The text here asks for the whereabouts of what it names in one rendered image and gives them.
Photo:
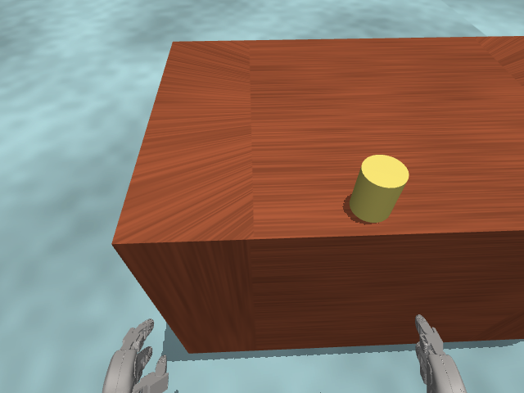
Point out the right robot hand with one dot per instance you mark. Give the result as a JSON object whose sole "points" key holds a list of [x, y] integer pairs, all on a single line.
{"points": [[438, 370]]}

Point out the left robot hand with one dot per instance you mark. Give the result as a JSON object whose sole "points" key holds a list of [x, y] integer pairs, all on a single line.
{"points": [[126, 366]]}

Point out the can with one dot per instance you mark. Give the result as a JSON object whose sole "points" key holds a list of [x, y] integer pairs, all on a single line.
{"points": [[380, 182]]}

